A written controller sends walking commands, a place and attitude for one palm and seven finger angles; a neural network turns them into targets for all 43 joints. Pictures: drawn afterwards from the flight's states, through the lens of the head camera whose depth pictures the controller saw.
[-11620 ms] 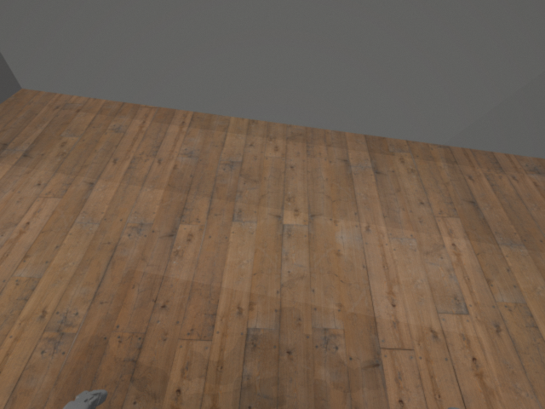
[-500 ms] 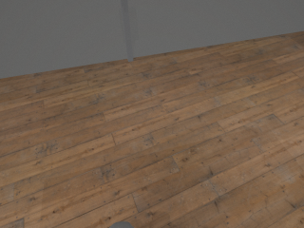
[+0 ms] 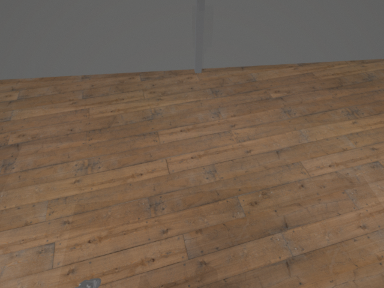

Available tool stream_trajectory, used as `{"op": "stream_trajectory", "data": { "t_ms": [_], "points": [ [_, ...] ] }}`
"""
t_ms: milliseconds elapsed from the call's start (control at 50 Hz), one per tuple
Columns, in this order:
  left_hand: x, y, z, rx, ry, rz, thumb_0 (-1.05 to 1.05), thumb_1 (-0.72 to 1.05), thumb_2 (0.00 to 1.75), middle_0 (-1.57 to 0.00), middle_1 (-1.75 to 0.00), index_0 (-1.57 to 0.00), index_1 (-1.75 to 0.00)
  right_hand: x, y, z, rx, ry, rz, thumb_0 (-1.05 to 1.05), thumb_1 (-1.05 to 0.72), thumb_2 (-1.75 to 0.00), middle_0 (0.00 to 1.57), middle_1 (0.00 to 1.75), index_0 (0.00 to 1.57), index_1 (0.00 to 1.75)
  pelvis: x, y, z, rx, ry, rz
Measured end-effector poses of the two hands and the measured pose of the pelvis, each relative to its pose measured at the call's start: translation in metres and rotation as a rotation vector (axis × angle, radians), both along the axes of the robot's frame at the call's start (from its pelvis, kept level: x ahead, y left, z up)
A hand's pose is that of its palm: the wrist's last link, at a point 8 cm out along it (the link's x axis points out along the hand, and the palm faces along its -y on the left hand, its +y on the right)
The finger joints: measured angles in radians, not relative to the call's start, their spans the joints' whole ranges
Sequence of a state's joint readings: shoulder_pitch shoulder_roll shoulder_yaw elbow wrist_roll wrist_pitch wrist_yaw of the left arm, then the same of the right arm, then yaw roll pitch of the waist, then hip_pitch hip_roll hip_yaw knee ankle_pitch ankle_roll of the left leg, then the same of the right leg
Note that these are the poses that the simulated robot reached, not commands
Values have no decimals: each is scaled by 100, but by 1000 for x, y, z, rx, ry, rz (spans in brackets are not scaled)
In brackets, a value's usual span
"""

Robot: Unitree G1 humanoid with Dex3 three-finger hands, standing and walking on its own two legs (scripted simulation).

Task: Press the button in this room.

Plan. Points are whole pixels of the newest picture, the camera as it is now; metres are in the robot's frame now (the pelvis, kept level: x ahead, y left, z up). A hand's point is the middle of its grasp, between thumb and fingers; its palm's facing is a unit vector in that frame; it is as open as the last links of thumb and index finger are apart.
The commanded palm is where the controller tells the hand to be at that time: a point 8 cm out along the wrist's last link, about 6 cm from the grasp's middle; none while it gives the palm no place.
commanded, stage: turn or walk to find it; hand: left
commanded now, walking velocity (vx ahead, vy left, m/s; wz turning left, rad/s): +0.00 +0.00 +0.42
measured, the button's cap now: out of the picture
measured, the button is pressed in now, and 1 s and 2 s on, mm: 0 0 0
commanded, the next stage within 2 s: none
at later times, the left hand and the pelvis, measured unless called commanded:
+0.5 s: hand out of the picture -0.06 +0.18 -0.17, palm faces +0.29 -0.92 -0.25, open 7.4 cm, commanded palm none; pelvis -0.03 -0.02 +0.00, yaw +15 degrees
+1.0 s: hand out of the picture -0.04 +0.19 -0.15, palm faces +0.44 -0.85 -0.29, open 7.4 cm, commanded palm none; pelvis -0.05 -0.04 -0.01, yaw +26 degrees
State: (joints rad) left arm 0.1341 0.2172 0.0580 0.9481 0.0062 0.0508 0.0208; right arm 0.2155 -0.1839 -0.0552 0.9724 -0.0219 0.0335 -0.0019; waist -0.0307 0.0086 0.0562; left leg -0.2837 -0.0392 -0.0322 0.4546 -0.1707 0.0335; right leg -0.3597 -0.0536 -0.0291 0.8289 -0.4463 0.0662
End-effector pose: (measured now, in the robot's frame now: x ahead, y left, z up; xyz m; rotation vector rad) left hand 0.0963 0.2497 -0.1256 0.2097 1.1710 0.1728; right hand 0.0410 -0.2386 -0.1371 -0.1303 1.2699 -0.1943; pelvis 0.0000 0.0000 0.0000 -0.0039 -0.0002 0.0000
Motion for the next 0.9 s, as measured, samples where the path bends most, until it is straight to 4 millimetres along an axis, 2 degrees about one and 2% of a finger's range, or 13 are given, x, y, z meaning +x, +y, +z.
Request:
{"op": "stream_trajectory", "data": {
  "t_ms": [100, 240, 340, 440, 540, 600, 660, 760, 820, 900],
  "points": [
    [-9, -24, 5, 24, -61, 21, 1, 91, 90, -20, -30, -20, -30, -7, -23, -19, 31, 17, 20, 1, -91, -90, 20, 30, 20, 30, -10, -22, -9, 19, 0, 44],
    [-64, -44, 13, 24, -11, 116, 1, 90, 90, -20, -30, -20, -30, -1, -47, -15, 27, 48, 88, 1, -91, -90, 20, 30, 20, 30, -18, -37, 0, 35, -18, 123],
    [-102, -48, 8, 8, 42, 190, 1, 90, 90, -20, -30, -20, -30, 6, -52, -11, 3, 80, 150, 1, -91, -90, 19, 30, 20, 30, -21, -38, 2, 42, -15, 177],
    [-144, -40, -1, -14, 104, 267, 1, 90, 90, -20, -30, -20, -30, 28, -37, -7, -21, 78, 237, 1, -91, -90, 19, 30, 19, 30, -27, -30, 0, 42, -7, 227],
    [-191, -18, -22, -38, 165, 354, 1, 90, 90, -20, -30, -20, -30, 64, -2, -4, -48, -15, 338, 1, -91, -90, 19, 30, 19, 30, -36, -10, -11, 14, -3, 278],
    [-211, -3, -30, -38, 205, 390, 1, 90, 90, -20, -30, -20, -30, 79, 20, 3, -49, -79, 383, 1, -91, -90, 19, 30, 20, 30, -42, -3, -14, 22, -11, 288],
    [-215, 6, -25, -33, 205, 414, 1, 91, 90, -20, -30, -20, -30, 84, 35, 11, -44, -112, 410, 1, -91, -90, 19, 30, 20, 30, -45, 1, -8, 8, -15, 308],
    [-201, 14, -11, -15, 120, 427, 1, 91, 90, -20, -30, -20, -30, 84, 47, 13, -17, -114, 445, 1, -91, -90, 20, 30, 20, 30, -49, 0, -1, 4, -13, 347],
    [-187, 12, -5, 2, 68, 426, 1, 91, 90, -20, -30, -20, -30, 81, 44, 9, 3, -103, 453, 1, -91, -90, 20, 30, 20, 30, -50, -6, -1, 10, -11, 370],
    [-168, 1, 3, 27, 3, 421, 1, 91, 90, -20, -30, -20, -30, 74, 30, -4, 26, -71, 453, 1, -91, -90, 20, 30, 20, 30, -49, -20, -4, 22, -7, 404]
  ]
}}
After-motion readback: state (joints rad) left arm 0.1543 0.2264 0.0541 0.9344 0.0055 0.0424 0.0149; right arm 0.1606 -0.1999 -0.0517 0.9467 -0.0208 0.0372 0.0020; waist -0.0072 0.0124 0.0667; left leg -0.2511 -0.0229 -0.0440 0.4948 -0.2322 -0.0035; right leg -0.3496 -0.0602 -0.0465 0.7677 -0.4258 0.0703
